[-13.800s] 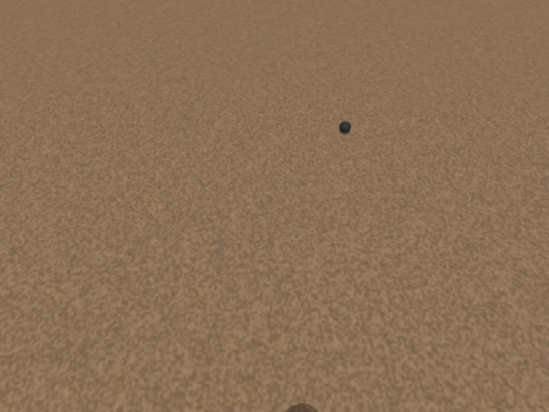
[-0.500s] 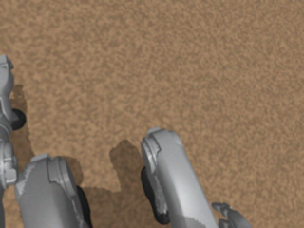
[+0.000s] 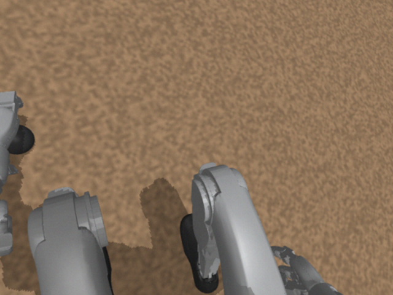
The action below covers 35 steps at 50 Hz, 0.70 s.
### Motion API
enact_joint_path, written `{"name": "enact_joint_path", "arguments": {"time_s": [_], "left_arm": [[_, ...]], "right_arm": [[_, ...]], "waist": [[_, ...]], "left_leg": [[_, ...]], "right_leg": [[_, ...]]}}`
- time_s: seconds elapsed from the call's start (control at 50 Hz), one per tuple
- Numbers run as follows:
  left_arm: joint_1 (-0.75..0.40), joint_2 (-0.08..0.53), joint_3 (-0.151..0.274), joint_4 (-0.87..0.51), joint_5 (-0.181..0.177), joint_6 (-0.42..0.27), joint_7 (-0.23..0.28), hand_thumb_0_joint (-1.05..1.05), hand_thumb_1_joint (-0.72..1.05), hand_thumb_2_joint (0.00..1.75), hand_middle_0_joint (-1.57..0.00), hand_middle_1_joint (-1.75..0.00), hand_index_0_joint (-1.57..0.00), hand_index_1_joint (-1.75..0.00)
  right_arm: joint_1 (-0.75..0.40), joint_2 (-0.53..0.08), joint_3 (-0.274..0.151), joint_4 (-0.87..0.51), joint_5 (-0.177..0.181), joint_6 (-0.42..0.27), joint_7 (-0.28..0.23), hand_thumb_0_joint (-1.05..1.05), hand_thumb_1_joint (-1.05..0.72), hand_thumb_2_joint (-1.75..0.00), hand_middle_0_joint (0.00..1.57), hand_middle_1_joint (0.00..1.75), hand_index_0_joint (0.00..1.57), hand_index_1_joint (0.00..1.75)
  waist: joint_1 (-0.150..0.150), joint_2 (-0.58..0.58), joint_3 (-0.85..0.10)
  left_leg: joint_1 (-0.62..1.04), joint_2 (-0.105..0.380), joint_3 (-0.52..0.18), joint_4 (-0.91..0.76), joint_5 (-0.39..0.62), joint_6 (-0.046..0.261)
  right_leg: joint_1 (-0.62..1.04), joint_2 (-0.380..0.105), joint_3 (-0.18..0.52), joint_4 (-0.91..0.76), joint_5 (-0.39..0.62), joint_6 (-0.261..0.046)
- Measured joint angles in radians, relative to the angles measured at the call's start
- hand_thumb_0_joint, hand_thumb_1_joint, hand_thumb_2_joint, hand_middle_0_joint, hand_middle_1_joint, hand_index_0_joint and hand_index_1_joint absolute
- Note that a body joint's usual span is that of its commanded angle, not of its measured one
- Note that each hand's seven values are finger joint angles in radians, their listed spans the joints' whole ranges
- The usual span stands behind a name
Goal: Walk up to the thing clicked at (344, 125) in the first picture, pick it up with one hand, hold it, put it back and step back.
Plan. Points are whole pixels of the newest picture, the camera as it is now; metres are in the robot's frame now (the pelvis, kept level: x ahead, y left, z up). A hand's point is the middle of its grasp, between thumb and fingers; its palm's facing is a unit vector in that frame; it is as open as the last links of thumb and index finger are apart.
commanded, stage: rest palm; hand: left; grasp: from above
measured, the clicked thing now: (16, 139) +0.45 +0.31 -0.28
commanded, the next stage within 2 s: close in 1.08 s
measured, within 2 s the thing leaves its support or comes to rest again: neither
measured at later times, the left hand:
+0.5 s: hand (13, 137) +0.44 +0.30 -0.23, palm faces -0.45 -0.15 -0.88, open 14.2 cm
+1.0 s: hand (15, 139) +0.44 +0.30 -0.24, palm faces -0.43 -0.14 -0.89, open 14.2 cm
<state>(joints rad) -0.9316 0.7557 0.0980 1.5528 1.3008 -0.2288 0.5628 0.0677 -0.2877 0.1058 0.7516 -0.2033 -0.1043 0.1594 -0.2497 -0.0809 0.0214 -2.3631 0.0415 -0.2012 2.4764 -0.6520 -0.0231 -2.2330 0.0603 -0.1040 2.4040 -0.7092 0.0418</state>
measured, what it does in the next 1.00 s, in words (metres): stands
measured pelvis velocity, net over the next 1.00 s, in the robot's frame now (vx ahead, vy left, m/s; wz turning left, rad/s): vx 0.00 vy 0.01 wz -0.07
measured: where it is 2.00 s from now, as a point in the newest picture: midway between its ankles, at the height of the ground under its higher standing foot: (154, 279)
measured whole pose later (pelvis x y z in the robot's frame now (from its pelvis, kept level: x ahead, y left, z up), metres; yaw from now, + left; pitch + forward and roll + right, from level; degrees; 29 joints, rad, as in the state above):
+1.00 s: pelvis +0.00 +0.01 -0.01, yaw -4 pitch +26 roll -13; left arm -0.99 0.91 0.14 1.73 1.26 -0.20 0.64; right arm 0.08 -0.32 0.24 0.73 -0.28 -0.25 0.27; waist -0.34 -0.13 0.13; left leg -2.36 0.05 -0.28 2.55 -0.68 -0.02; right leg -2.21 0.10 -0.16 2.42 -0.70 0.06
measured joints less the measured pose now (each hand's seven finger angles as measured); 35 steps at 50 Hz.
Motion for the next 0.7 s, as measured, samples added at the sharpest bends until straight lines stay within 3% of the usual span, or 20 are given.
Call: {"name": "enact_joint_path", "arguments": {"time_s": [0.08, 0.18, 0.4, 0.7], "left_arm": [[-0.048, 0.024, 0.011, 0.070, 0.004, 0.036, 0.025, 0.00, -0.54, 1.01, -0.08, -0.98, -0.08, -0.99], [-0.076, 0.054, 0.030, 0.091, -0.024, 0.061, 0.022, 0.00, -0.53, 1.00, -0.07, -0.98, -0.07, -0.98], [-0.033, 0.098, 0.074, 0.069, -0.081, 0.037, -0.011, 0.00, -0.52, 0.97, -0.07, -1.00, -0.08, -0.99], [-0.037, 0.138, 0.058, 0.143, -0.026, -0.001, 0.057, 0.00, -0.53, 1.00, -0.08, -0.97, -0.07, -0.97]], "right_arm": [[-0.016, -0.005, 0.016, -0.009, -0.016, -0.023, 0.012, 0.00, -0.90, -0.90, 0.20, 0.30, 0.20, 0.30], [-0.005, -0.005, 0.043, -0.010, -0.029, -0.045, 0.031, 0.00, -0.90, -0.90, 0.20, 0.30, 0.20, 0.30], [0.051, 0.008, 0.094, 0.002, -0.044, -0.055, 0.057, 0.00, -0.90, -0.90, 0.20, 0.30, 0.20, 0.30], [0.041, -0.025, 0.110, -0.008, -0.067, -0.095, 0.079, 0.00, -0.90, -0.90, 0.20, 0.30, 0.20, 0.30]], "waist": [[-0.028, -0.001, 0.010], [-0.050, 0.002, 0.040], [-0.063, 0.004, 0.096], [-0.077, -0.027, 0.092]], "left_leg": [[-0.012, 0.001, -0.009, 0.014, 0.001, 0.001], [-0.016, 0.006, -0.019, 0.027, -0.007, 0.000], [0.000, 0.017, -0.039, 0.039, -0.029, -0.004], [0.003, 0.014, -0.064, 0.068, -0.028, -0.001]], "right_leg": [[-0.011, 0.005, -0.006, 0.007, 0.005, 0.004], [-0.017, 0.012, -0.012, 0.013, 0.006, 0.008], [-0.007, 0.026, -0.027, 0.011, 0.004, 0.009], [0.008, 0.033, -0.045, 0.019, 0.012, 0.016]]}}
